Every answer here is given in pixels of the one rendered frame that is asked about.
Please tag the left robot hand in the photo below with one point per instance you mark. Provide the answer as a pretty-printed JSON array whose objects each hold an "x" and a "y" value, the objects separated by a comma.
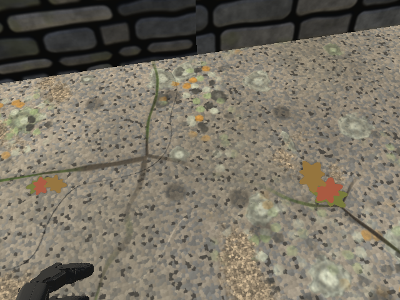
[{"x": 53, "y": 278}]

